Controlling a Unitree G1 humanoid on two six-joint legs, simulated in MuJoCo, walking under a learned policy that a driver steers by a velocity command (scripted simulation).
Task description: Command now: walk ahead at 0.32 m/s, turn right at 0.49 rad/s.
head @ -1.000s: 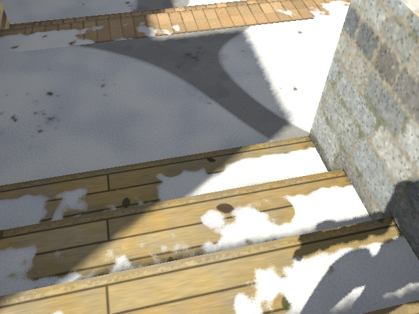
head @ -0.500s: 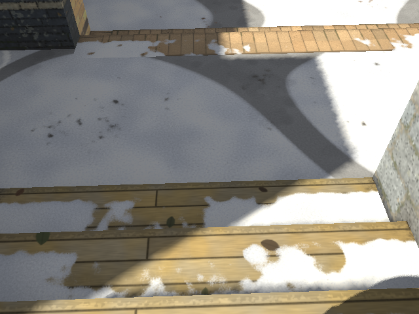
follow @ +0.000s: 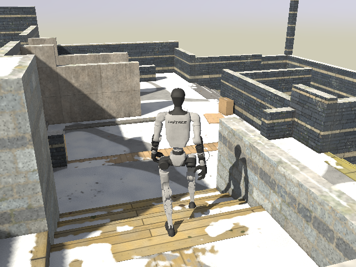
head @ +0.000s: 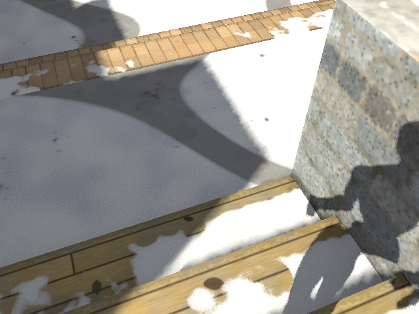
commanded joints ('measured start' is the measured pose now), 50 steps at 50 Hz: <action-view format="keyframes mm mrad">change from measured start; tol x64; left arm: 1 -166 58 35 -81 7 14 17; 11 597 254 99 139 69 -41 24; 50 48 158 42 -209 43 -8 111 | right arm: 1 106 -106 -33 0 -16 6 -22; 50 -85 -245 -91 -289 -25 15 59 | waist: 1 -40 80 193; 10 134 -270 -644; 50 48 147 -94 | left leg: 1 -42 223 -95 28 463 66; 8 -47 167 -90 532 613 -97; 11 -876 22 -287 1429 -419 -263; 38 27 320 -612 -121 1136 252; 50 -40 214 -692 -178 601 248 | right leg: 1 1 39 -79 -145 2 8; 7 302 0 -107 -400 -102 2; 10 1654 -308 283 80 752 -488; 16 154 -213 142 -367 258 -349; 34 21 126 -136 313 -1216 89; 50 -57 44 55 481 -831 228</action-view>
